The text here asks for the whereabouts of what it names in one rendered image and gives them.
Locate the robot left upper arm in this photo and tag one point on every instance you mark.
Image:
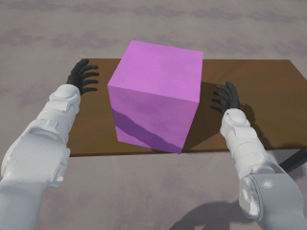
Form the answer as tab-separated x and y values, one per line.
37	165

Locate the robot left hand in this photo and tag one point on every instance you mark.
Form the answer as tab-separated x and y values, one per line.
78	75

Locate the table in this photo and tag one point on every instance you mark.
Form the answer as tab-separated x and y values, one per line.
272	94

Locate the robot right hand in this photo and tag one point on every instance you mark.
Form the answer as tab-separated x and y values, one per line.
231	99

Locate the carton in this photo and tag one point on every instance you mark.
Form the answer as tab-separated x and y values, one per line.
154	95

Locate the robot right upper arm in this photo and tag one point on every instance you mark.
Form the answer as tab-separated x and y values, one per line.
273	201

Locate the robot right forearm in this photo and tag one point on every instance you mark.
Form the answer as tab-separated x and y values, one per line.
246	149

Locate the robot left forearm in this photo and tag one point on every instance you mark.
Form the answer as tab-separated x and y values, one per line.
54	122

